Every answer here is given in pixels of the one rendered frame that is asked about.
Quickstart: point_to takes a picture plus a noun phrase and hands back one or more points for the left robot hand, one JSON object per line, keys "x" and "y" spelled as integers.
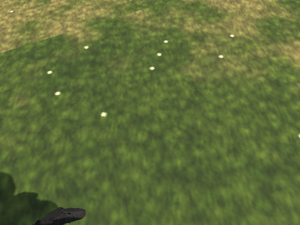
{"x": 61, "y": 216}

